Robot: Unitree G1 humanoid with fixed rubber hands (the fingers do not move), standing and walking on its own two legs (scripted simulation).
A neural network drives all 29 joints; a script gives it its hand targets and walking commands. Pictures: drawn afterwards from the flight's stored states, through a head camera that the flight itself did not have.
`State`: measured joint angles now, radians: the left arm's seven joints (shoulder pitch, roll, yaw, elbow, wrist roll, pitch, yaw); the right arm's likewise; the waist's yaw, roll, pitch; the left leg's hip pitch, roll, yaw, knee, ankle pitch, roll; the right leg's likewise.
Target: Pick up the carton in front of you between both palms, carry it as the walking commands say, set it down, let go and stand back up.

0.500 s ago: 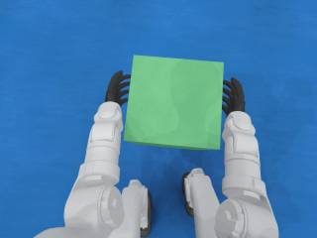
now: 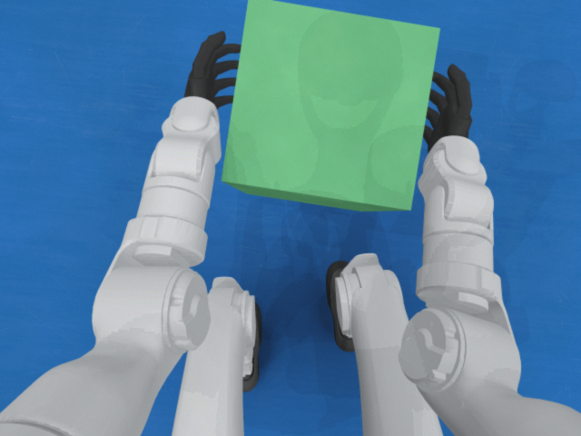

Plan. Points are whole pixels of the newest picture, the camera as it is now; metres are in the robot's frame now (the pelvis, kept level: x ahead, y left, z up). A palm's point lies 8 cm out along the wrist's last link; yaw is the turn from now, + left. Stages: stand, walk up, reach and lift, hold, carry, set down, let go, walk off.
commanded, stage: set down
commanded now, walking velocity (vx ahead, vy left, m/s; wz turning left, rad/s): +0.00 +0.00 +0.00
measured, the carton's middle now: (319, 131) +0.49 -0.08 -0.18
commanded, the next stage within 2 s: none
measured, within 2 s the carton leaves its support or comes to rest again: rests again in 1.64 s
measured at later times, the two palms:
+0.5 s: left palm (242, 107) +0.56 +0.03 -0.26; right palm (425, 142) +0.47 -0.26 -0.24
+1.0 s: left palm (243, 117) +0.56 +0.03 -0.29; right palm (420, 144) +0.47 -0.26 -0.26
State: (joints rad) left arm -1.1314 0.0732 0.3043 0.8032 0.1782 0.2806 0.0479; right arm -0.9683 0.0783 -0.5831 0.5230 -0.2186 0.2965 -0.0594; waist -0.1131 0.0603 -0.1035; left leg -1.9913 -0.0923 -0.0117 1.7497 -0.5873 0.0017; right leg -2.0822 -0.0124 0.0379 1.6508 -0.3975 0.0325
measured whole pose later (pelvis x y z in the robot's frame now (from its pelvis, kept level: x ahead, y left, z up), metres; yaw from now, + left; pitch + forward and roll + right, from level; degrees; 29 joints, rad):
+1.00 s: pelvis -0.01 +0.01 -0.12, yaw -2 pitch +44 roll -4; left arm -1.53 0.28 0.05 1.14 0.08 0.24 0.09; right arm -1.33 -0.14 -0.57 0.89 -0.07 0.22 -0.01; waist -0.21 0.01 0.22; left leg -2.28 -0.12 -0.01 2.18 -0.66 0.02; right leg -2.35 -0.01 0.03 2.03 -0.44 0.08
